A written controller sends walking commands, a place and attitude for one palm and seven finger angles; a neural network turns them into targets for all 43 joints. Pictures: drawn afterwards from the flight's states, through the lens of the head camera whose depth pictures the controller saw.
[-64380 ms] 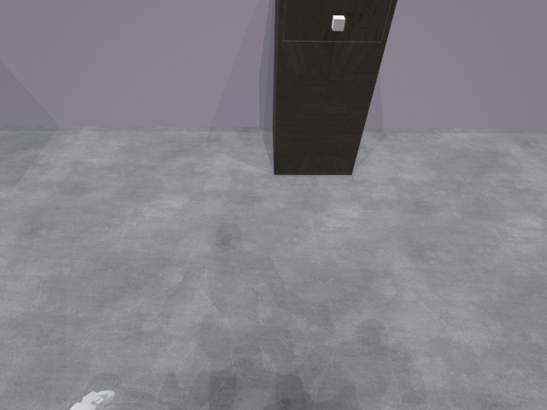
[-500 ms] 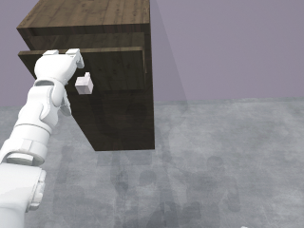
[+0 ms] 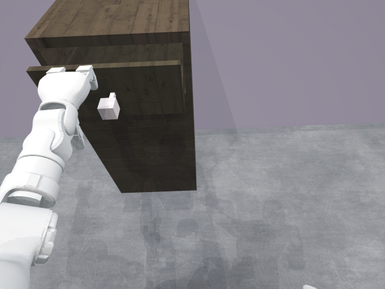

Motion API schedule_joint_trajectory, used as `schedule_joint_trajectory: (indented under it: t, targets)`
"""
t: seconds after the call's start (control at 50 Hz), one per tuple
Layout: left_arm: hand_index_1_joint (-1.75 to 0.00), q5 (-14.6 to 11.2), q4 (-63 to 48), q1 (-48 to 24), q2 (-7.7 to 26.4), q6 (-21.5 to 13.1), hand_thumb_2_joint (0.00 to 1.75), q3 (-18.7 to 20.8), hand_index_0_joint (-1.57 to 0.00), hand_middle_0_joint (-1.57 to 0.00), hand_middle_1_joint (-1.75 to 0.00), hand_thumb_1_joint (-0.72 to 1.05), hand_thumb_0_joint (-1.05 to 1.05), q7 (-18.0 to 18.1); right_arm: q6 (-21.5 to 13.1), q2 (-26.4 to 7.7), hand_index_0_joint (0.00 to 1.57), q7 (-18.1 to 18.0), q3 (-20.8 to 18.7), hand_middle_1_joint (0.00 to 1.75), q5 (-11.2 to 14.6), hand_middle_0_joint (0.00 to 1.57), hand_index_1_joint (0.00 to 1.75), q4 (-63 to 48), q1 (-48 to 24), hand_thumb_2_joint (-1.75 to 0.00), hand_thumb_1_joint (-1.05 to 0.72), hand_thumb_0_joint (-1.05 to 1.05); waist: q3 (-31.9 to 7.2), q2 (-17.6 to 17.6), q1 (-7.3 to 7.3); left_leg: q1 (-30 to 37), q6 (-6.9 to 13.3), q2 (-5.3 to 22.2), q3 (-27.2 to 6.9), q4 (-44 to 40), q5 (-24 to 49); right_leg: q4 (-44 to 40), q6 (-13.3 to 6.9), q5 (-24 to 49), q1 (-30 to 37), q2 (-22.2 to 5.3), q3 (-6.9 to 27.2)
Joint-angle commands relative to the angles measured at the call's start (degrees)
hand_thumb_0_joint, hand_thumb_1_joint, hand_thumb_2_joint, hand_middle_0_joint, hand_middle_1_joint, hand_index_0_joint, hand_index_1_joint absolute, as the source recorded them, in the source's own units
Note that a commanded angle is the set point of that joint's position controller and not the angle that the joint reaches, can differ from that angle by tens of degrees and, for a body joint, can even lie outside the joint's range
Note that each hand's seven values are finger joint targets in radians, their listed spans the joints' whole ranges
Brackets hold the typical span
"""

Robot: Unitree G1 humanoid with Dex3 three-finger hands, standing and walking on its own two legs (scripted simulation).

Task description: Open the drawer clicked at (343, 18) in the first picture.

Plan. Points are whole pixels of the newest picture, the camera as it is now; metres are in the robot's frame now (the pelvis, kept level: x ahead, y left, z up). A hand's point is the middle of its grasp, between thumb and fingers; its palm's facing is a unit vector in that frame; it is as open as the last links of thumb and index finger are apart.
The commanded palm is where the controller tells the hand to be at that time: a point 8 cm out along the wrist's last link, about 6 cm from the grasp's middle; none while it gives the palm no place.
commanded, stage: re-aim the fingers above the handle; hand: left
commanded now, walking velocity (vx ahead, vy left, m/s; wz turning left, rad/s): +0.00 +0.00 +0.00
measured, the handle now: (110, 103) +0.56 +0.24 +0.05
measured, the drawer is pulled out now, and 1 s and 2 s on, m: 0.10 0.10 0.09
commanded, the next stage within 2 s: lower the fingers behind the handle in 1.28 s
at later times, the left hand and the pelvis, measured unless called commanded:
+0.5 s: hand (66, 110) +0.46 +0.30 +0.12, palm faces -0.13 +0.06 -0.99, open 13.9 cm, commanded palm +0.45 +0.25 +0.17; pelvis +0.01 +0.00 +0.00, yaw +0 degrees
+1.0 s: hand (60, 118) +0.44 +0.31 +0.11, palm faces -0.20 +0.03 -0.98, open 13.9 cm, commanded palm +0.44 +0.25 +0.17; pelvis +0.02 +0.00 +0.00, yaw +0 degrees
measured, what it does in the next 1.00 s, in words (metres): stands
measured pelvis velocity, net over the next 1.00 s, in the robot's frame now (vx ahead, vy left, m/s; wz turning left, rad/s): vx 0.02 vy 0.00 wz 0.01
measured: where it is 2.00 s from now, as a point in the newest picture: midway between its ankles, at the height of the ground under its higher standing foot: outside the picture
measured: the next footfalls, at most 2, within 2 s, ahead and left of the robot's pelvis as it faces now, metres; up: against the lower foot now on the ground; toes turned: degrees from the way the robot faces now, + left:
none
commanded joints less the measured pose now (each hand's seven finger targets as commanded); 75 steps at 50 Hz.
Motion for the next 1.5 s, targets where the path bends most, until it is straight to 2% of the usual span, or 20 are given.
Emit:
schedule_joint_trajectory:
  t: [0.0,0.1,0.2,0.3,0.38,0.42,0.5,0.6,0.66,0.7,0.78,0.86,0.92,1.0,1.08,1.14,1.26,1.32,1.4,1.48]
  targets:
    - [-1.2,-2.2,-13.6,-26.6,2.5,-1.0,0.3,-4.6,-0.3,-0.3,-1.2,-0.5,0.0,-3.6,-1.7,-8.6,0.2,-1.5,-2.9,0.3,0.3,0.2,0.3,-6.5,1.1,-0.9,-0.9,0.0,-17.9,-4.0,-4.7,14.4,2.4,-1.2,0.9,-2.1,17.3,-4.5,-1.0,15.2,5.5,1.7,-1.3]
    - [-1.2,-2.9,-16.3,-29.8,9.7,-7.2,0.3,2.2,-0.3,-0.3,-1.2,-0.5,0.0,-4.4,-1.8,-8.0,0.2,-2.7,-2.2,0.3,-0.3,0.2,0.3,-6.0,1.3,-0.9,-0.9,0.0,-16.0,-1.3,-2.94,13.1,2.1,-1.7,0.3,-1.7,17.2,-3.4,-1.7,14.6,5.1,1.6,-1.2]
    - [-1.2,0.6,-14.1,-30.9,25.2,-9.4,0.3,17.5,-0.3,-0.3,-1.2,-0.5,0.0,4.2,-2.3,-7.2,0.2,-2.2,-1.8,0.3,-1.0,0.2,0.3,-5.4,1.9,-0.9,-0.9,0.0,-21.4,1.1,1.49,7.9,1.1,-1.9,0.5,-1.1,20.9,-0.2,-2.2,17.4,10.2,1.7,-1.2]
    - [-1.2,3.0,-7.2,-25.2,24.0,-2.7,0.3,15.6,-0.3,-0.3,-1.2,-0.5,0.0,8.3,-2.6,-7.2,0.2,-1.3,-1.8,0.3,-0.8,0.2,0.3,-5.4,1.8,-0.9,-0.9,0.0,-26.5,0.4,2.47,6.6,0.5,-1.6,2.8,-1.0,24.3,0.4,-1.6,23.8,15.4,1.7,-1.1]
    - [-1.2,1.0,-1.8,-20.1,15.2,1.9,0.3,5.9,-0.3,-0.3,-1.2,-0.5,0.0,1.3,-1.7,-9.5,0.2,-0.9,-2.5,0.3,0.2,0.2,0.3,-5.8,3.7,-0.9,-0.9,0.0,-23.4,-5.8,-1.58,7.8,1.7,-0.7,3.2,-1.6,21.2,-1.9,-0.3,23.7,12.8,1.6,-1.1]
    - [-1.2,-1.6,-5.8,-21.3,5.7,1.5,0.3,-3.0,-0.3,-0.3,-1.2,-0.5,0.0,-4.0,-1.3,-9.7,0.2,-1.4,-3.0,0.3,0.6,0.2,0.3,-6.5,3.5,-0.9,-0.9,0.0,-20.1,-7.3,-4.66,11.1,2.5,-0.6,2.6,-1.4,20.7,-3.7,0.1,22.4,8.8,1.7,-1.2]
    - [-1.2,-5.6,-22.0,-30.3,3.0,-6.5,0.3,-6.3,-0.3,-0.3,-1.2,-0.5,0.0,-10.5,-1.8,-9.3,0.2,-3.0,-3.2,0.3,0.0,0.2,0.3,-6.3,2.5,-0.9,-0.9,0.0,-18.7,-2.3,-6.89,16.5,3.5,-2.0,0.6,0.0,22.0,-4.1,-0.7,20.4,5.0,1.8,-0.6]
    - [-1.2,-5.1,-26.3,-32.8,16.3,-14.7,0.3,8.5,-0.3,-0.3,-1.2,-0.5,0.0,-4.0,-2.5,-8.2,0.2,-3.0,-3.3,0.3,-1.1,0.2,0.3,-3.9,5.2,-0.9,-0.9,0.0,-22.8,6.3,-2.18,19.6,1.2,-1.4,-1.2,2.2,32.3,-0.5,-2.3,19.9,2.0,2.6,-2.0]
    - [-1.2,-2.4,-18.4,-29.9,26.4,-12.6,0.3,20.5,-0.3,-0.3,-1.2,-0.5,0.0,4.4,-2.4,-6.8,0.2,-1.5,-2.1,0.3,-1.1,0.2,0.3,-3.9,4.4,-0.9,-0.9,0.0,-22.1,4.7,1.58,10.4,0.3,-1.8,-0.8,1.7,31.0,1.8,-2.5,22.4,7.6,2.5,-2.4]
    - [-1.2,-0.7,-15.1,-28.1,27.3,-8.6,0.3,19.9,-0.3,-0.3,-1.2,-0.5,0.0,8.1,-2.1,-6.8,0.2,-1.4,-1.5,0.3,-0.9,0.2,0.3,-4.3,2.0,-0.9,-0.9,0.0,-24.2,1.4,3.05,6.1,-0.1,-2.1,1.1,0.8,28.0,1.8,-2.3,24.5,13.3,2.0,-1.8]
    - [-1.2,2.2,-4.9,-21.9,23.1,1.6,0.3,14.5,-0.3,-0.3,-1.2,-0.5,0.0,9.8,-1.8,-7.3,0.2,-0.4,-1.1,0.3,-0.4,0.2,0.3,-4.5,-0.1,-0.9,-0.9,0.0,-26.5,-0.1,3.82,5.7,-0.4,-1.1,3.5,-1.1,26.3,1.2,-1.7,26.0,16.4,1.6,-1.6]
    - [-1.2,1.1,-0.9,-15.8,14.7,6.9,0.3,4.4,-0.3,-0.3,-1.2,-0.5,0.0,-0.8,0.1,-10.4,0.2,-0.3,-2.1,0.3,0.4,0.2,0.3,-6.7,1.7,-0.9,-0.9,0.0,-24.8,-8.9,-1.16,7.6,1.7,-0.6,3.6,-1.7,24.1,-1.8,0.0,27.6,15.5,1.5,-1.5]
    - [-1.2,-4.4,-15.8,-20.1,2.9,2.5,0.3,-6.1,-0.3,-0.3,-1.2,-0.5,0.0,-10.3,0.1,-10.2,0.2,-1.7,-3.1,0.3,0.8,0.2,0.3,-8.5,0.6,-0.9,-0.9,0.0,-21.2,-9.4,-5.69,14.6,3.3,-1.0,1.9,-0.8,25.3,-4.2,0.5,26.4,9.9,1.7,-1.3]
    - [-1.2,-6.7,-28.3,-30.7,1.8,-6.2,0.3,-7.9,-0.3,-0.3,-1.2,-0.5,0.0,-11.9,-2.3,-8.6,0.2,-3.2,-2.2,0.3,0.2,0.2,0.3,-6.6,0.8,-0.9,-0.9,0.0,-16.0,1.3,-6.95,19.4,3.5,-2.2,-0.9,0.0,25.1,-4.1,-0.8,18.2,2.2,1.9,-1.3]
    - [-1.2,-7.4,-30.0,-33.7,14.9,-14.6,0.3,7.3,-0.3,-0.3,-1.2,-0.5,0.0,-6.3,-3.8,-7.9,0.2,-3.8,-2.5,0.3,-0.9,0.2,0.3,-4.4,4.1,-0.9,-0.9,0.0,-21.0,5.7,-3.33,21.3,1.3,-1.5,-1.9,1.6,30.4,-1.0,-1.9,17.7,0.7,2.3,-2.3]
    - [-1.2,-3.5,-24.6,-32.7,25.7,-14.5,0.3,18.7,-0.3,-0.3,-1.2,-0.5,0.0,2.6,-3.8,-6.5,0.2,-2.5,-1.8,0.3,-1.2,0.2,0.3,-4.0,3.9,-0.9,-0.9,0.0,-24.0,7.2,0.87,14.6,-0.1,-1.9,-1.6,1.9,31.9,1.6,-2.5,20.7,5.9,2.2,-2.6]
    - [-1.2,0.6,-4.4,-22.4,22.4,-0.6,0.3,14.1,-0.3,-0.3,-1.2,-0.5,0.0,9.1,-2.0,-7.0,0.2,-0.5,-0.8,0.3,-0.6,0.2,0.3,-4.6,-0.2,-0.9,-0.9,0.0,-24.0,-0.4,3.68,4.6,-0.8,-1.4,3.1,-1.3,23.4,0.8,-1.8,22.5,14.8,1.6,-2.1]
    - [-1.2,1.5,7.0,-14.9,19.8,5.7,0.3,9.5,-0.3,-0.3,-1.2,-0.5,0.0,2.8,-0.2,-9.4,0.2,-0.1,-1.0,0.3,-0.1,0.2,0.3,-5.3,1.2,-0.9,-0.9,0.0,-22.2,-8.3,1.58,2.6,0.1,-0.8,3.6,-2.9,18.5,-1.5,-0.5,21.5,16.1,1.3,-1.6]
    - [-1.2,-1.9,-2.8,-21.1,5.3,2.5,0.3,-6.1,-0.3,-0.3,-1.2,-0.5,0.0,-10.7,0.2,-11.0,0.2,-1.8,-2.5,0.3,0.9,0.2,0.3,-7.2,2.3,-0.9,-0.9,0.0,-15.4,-12.7,-6.52,8.6,2.7,-0.9,2.2,-2.4,15.1,-5.5,0.5,19.1,7.8,1.3,-1.6]
    - [-1.2,-3.5,-14.0,-32.7,9.3,-8.2,0.3,-2.5,-0.3,-0.3,-1.2,-0.5,0.0,-12.8,-2.4,-9.7,0.2,-3.9,-2.1,0.3,0.2,0.2,0.3,-4.8,3.0,-0.9,-0.9,0.0,-15.5,-0.9,-6.17,14.1,3.3,-2.2,-0.2,-0.8,14.6,-4.1,-0.9,12.4,1.8,1.5,-1.0]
